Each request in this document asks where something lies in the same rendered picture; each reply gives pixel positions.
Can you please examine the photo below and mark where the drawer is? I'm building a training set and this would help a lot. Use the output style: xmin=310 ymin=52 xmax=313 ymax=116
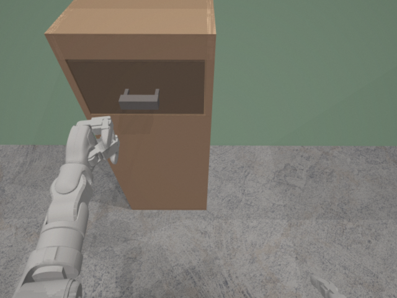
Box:
xmin=68 ymin=60 xmax=205 ymax=114

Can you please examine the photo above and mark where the robot left forearm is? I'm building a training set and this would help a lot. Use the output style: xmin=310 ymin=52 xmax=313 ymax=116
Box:
xmin=12 ymin=163 xmax=94 ymax=298

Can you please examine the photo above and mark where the left robot upper arm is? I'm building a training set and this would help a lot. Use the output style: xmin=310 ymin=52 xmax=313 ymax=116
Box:
xmin=15 ymin=279 xmax=82 ymax=298

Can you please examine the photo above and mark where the handle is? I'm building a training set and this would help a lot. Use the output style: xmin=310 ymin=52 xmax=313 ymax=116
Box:
xmin=118 ymin=89 xmax=159 ymax=110

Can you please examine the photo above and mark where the cabinet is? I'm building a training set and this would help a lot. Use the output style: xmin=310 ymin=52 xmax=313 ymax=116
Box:
xmin=44 ymin=0 xmax=216 ymax=210

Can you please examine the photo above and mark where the robot left hand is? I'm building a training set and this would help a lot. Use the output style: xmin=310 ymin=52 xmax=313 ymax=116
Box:
xmin=65 ymin=116 xmax=120 ymax=172

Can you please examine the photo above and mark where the robot right hand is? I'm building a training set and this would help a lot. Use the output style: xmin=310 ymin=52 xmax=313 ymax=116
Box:
xmin=310 ymin=276 xmax=347 ymax=298

